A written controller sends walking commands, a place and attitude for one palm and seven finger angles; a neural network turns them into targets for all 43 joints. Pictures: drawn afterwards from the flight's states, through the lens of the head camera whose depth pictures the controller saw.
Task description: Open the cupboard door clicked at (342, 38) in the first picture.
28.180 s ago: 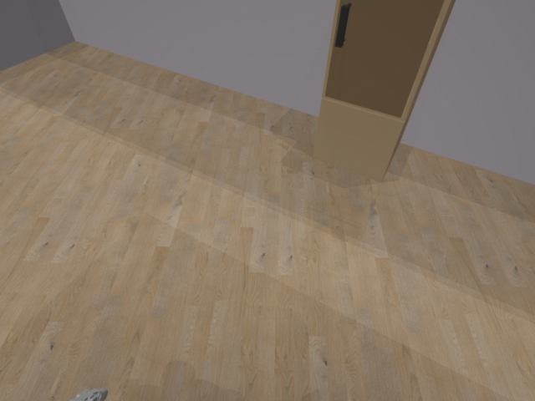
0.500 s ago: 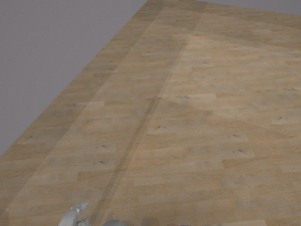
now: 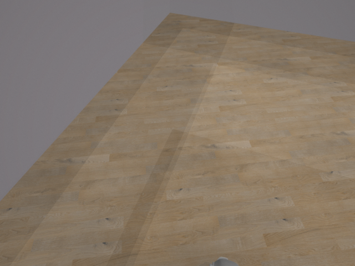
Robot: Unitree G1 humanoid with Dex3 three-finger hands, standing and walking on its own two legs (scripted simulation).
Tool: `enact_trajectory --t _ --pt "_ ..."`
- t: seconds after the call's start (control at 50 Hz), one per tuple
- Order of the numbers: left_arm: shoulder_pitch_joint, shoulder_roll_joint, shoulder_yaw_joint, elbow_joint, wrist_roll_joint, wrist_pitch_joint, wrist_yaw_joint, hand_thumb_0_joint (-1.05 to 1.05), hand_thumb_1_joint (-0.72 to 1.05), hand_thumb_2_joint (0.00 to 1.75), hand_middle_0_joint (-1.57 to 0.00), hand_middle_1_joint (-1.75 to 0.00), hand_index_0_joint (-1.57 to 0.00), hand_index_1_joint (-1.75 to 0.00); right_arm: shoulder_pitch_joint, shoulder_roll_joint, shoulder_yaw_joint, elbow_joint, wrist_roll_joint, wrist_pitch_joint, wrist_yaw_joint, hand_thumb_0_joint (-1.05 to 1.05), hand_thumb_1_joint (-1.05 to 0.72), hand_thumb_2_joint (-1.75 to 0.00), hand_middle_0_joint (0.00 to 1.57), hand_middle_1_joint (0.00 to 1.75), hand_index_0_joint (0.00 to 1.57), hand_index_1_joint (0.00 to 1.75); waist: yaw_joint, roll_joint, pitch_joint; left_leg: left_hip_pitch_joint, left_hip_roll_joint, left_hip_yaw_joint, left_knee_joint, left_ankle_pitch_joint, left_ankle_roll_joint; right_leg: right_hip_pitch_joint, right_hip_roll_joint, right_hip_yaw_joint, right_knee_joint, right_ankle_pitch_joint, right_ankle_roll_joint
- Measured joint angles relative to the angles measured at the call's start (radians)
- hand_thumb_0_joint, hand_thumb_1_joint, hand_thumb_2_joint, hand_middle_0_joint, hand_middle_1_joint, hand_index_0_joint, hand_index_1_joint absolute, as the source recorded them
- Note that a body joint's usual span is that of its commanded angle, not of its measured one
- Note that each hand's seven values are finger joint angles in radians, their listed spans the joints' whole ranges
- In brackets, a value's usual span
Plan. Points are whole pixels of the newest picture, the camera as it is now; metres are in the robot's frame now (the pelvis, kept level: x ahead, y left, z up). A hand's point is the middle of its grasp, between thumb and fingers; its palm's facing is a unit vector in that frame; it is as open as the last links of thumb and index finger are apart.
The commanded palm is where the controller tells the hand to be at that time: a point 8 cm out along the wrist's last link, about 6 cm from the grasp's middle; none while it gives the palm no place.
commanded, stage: walk to a spot facing it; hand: left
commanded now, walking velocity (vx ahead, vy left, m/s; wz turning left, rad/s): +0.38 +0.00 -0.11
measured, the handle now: out of the picture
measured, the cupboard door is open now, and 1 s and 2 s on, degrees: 50 50 50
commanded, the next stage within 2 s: turn to face it in 0.22 s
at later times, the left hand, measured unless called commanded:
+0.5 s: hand (133, 251) +0.19 +0.14 -0.20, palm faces +0.16 -0.97 -0.15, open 7.3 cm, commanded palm none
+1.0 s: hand (141, 203) +0.31 +0.13 -0.16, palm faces +0.42 -0.87 -0.25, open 7.4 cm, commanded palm none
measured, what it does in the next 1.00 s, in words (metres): walks ahead, turning left: right foot, then left foot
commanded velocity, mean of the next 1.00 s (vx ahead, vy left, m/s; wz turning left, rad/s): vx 0.08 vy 0.00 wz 0.47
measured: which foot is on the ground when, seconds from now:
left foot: down 0.00-0.10, up 0.12-0.44, down 0.46-0.80, up 0.82-1.00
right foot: up 0.00-0.08, down 0.10-0.46, up 0.48-0.78, down 0.80-1.00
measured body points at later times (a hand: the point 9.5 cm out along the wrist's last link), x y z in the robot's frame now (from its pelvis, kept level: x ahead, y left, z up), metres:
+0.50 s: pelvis +0.23 -0.03 -0.02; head +0.26 -0.01 +0.43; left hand +0.18 +0.19 -0.19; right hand +0.35 -0.25 -0.16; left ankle +0.31 +0.08 -0.75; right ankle +0.13 -0.14 -0.72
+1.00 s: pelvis +0.31 -0.08 +0.00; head +0.36 -0.07 +0.44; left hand +0.29 +0.18 -0.14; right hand +0.50 -0.29 -0.15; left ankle +0.26 +0.04 -0.69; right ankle +0.34 -0.20 -0.74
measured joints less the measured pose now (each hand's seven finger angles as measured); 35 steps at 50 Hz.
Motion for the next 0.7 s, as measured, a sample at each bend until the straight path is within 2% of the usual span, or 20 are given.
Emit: enact_trajectory --t 0.08,0.1,0.14,0.16,0.18,0.22,0.26,0.34,0.4,0.44,0.46,0.48,0.5,0.54,0.56,0.62,0.7 --pt "-0.029 0.007 0.0 -0.018 0.003 -0.015 -0.005 0.0 0.91 0.9 -0.19 -0.3 -0.2 -0.29 0.062 0.0 -0.001 0.033 0.001 0.022 0.008 0.0 -0.92 -0.89 0.2 0.3 0.2 0.3 -0.019 -0.002 0.001 0.045 0.024 0.002 0.073 -0.101 -0.038 0.087 0.016 -0.027 -0.192 0.019 -0.005" --pt "-0.033 0.011 0.001 -0.022 0.005 -0.027 -0.003 0.0 0.91 0.9 -0.2 -0.3 -0.2 -0.29 0.077 0.001 -0.001 0.04 0.006 0.027 0.01 0.0 -0.92 -0.89 0.2 0.3 0.2 0.3 -0.019 -0.007 -0.002 0.025 0.033 0.002 0.151 -0.148 -0.028 0.102 0.019 -0.022 -0.207 0.02 -0.021" --pt "-0.045 -0.004 0.002 -0.019 -0.001 -0.044 0.01 0.0 0.91 0.9 -0.2 -0.3 -0.2 -0.29 0.065 -0.01 -0.004 0.061 0.014 0.049 0.012 0.0 -0.92 -0.89 0.2 0.3 0.2 0.3 -0.017 0.018 0.015 -0.067 0.042 -0.059 0.415 -0.254 -0.005 0.111 0.037 -0.042 -0.15 -0.006 -0.035" --pt "-0.041 -0.012 0.0 -0.018 -0.002 -0.048 0.017 0.0 0.91 0.9 -0.2 -0.3 -0.2 -0.29 0.052 -0.014 -0.007 0.068 0.015 0.056 0.012 0.0 -0.92 -0.89 0.2 0.3 0.2 0.3 -0.018 0.024 0.02 -0.122 0.036 -0.083 0.539 -0.253 0.001 0.132 0.043 -0.051 -0.155 -0.018 -0.037" --pt "-0.032 -0.019 -0.003 -0.016 -0.004 -0.05 0.025 0.0 0.91 0.9 -0.2 -0.3 -0.2 -0.29 0.038 -0.016 -0.009 0.07 0.015 0.06 0.011 0.01 -0.92 -0.89 0.2 0.3 0.2 0.3 -0.02 0.026 0.02 -0.173 0.032 -0.096 0.625 -0.231 0.003 0.16 0.049 -0.06 -0.179 -0.022 -0.037" --pt "-0.006 -0.022 0.008 -0.009 -0.01 -0.056 0.046 -0.01 0.93 0.9 -0.2 -0.3 -0.2 -0.29 0.011 -0.015 -0.011 0.061 0.013 0.058 0.009 0.01 -0.92 -0.89 0.2 0.3 0.2 0.3 -0.023 0.021 0.01 -0.255 0.033 -0.099 0.675 -0.178 -0.001 0.219 0.057 -0.076 -0.251 -0.012 -0.032" --pt "0.021 -0.01 0.01 0.005 -0.007 -0.061 0.053 -0.01 0.94 0.9 -0.2 -0.3 -0.2 -0.29 -0.02 -0.007 -0.014 0.04 0.013 0.054 0.01 0.01 -0.92 -0.89 0.2 0.3 0.2 0.3 -0.023 0.005 -0.002 -0.305 0.035 -0.085 0.618 -0.134 -0.008 0.275 0.062 -0.086 -0.322 -0.005 -0.037" --pt "0.066 -0.001 -0.005 0.047 -0.005 -0.064 0.047 -0.01 0.94 0.9 -0.2 -0.3 -0.2 -0.29 -0.089 0.005 -0.012 -0.006 0.014 0.043 0.021 0.01 -0.91 -0.89 0.19 0.3 0.2 0.3 -0.017 -0.013 -0.005 -0.341 0.028 -0.062 0.413 -0.037 -0.01 0.369 0.066 -0.106 -0.409 -0.016 -0.029" --pt "0.093 -0.009 -0.016 0.074 -0.007 -0.061 0.048 -0.01 0.93 0.9 -0.2 -0.3 -0.2 -0.29 -0.142 0.007 -0.004 -0.027 0.017 0.036 0.025 0.0 -0.91 -0.89 0.19 0.3 0.19 0.3 -0.003 -0.015 0.013 -0.326 0.008 -0.053 0.282 0.019 0.002 0.43 0.067 -0.125 -0.409 -0.06 -0.012" --pt "0.115 -0.014 -0.021 0.084 -0.01 -0.053 0.05 -0.01 0.92 0.9 -0.2 -0.3 -0.2 -0.29 -0.168 0.006 0.004 -0.042 0.016 0.03 0.025 0.0 -0.91 -0.89 0.19 0.3 0.19 0.3 0.002 -0.02 0.025 -0.291 -0.014 -0.039 0.2 0.092 0.016 0.452 0.057 -0.139 -0.354 -0.119 0.004" --pt "0.131 -0.02 -0.022 0.084 -0.012 -0.046 0.051 0.0 0.92 0.9 -0.2 -0.3 -0.2 -0.29 -0.173 -0.002 0.008 -0.054 0.013 0.023 0.026 0.0 -0.91 -0.89 0.19 0.3 0.2 0.3 0.007 -0.01 0.025 -0.267 -0.015 -0.043 0.167 0.178 0.039 0.438 0.055 -0.144 -0.278 -0.158 0.013" --pt "0.141 -0.023 -0.023 0.082 -0.016 -0.035 0.051 0.0 0.92 0.9 -0.2 -0.3 -0.2 -0.29 -0.18 -0.006 0.008 -0.065 0.01 0.016 0.023 0.0 -0.91 -0.89 0.19 0.3 0.2 0.3 0.006 -0.003 0.022 -0.264 -0.014 -0.049 0.187 0.14 0.073 0.391 0.049 -0.139 -0.142 -0.203 0.025" --pt "0.135 -0.017 -0.024 0.078 -0.018 -0.021 0.053 0.0 0.91 0.9 -0.2 -0.3 -0.2 -0.29 -0.189 -0.002 0.009 -0.072 0.01 0.014 0.016 0.0 -0.91 -0.89 0.2 0.3 0.2 0.3 0.002 -0.015 0.029 -0.273 -0.023 -0.052 0.228 0.086 0.086 0.333 0.044 -0.104 0.016 -0.26 0.033" --pt "0.102 -0.003 -0.019 0.065 -0.018 0.006 0.058 0.0 0.91 0.9 -0.2 -0.3 -0.2 -0.29 -0.191 0.004 0.014 -0.086 0.011 0.016 0.005 0.0 -0.91 -0.89 0.2 0.3 0.2 0.3 0.005 -0.031 0.038 -0.278 -0.04 -0.065 0.261 0.03 0.085 0.211 0.054 -0.034 0.268 -0.297 0.045" --pt "0.079 0.001 -0.015 0.054 -0.016 0.014 0.058 0.0 0.91 0.9 -0.2 -0.3 -0.2 -0.29 -0.188 0.003 0.015 -0.091 0.012 0.02 0.0 0.0 -0.91 -0.89 0.2 0.3 0.2 0.3 0.007 -0.031 0.04 -0.276 -0.046 -0.076 0.253 0.03 0.074 0.16 0.055 -0.015 0.336 -0.285 0.051" --pt "0.014 0.006 -0.003 0.0 -0.014 0.027 0.053 0.0 0.91 0.9 -0.2 -0.3 -0.2 -0.29 -0.176 -0.003 0.016 -0.093 0.01 0.041 -0.007 0.0 -0.91 -0.89 0.2 0.3 0.2 0.3 0.014 -0.018 0.043 -0.261 -0.063 -0.114 0.205 0.056 0.061 0.06 0.045 0.022 0.343 -0.226 0.063" --pt "-0.043 0.011 0.005 -0.073 -0.013 0.033 0.049 0.0 0.91 0.9 -0.2 -0.3 -0.2 -0.29 -0.162 -0.014 0.009 -0.096 0.005 0.072 0.0 0.0 -0.91 -0.89 0.2 0.3 0.2 0.3 0.005 0.009 0.034 -0.254 -0.072 -0.172 0.16 0.078 0.046 0.032 0.039 0.047 0.169 -0.187 0.065"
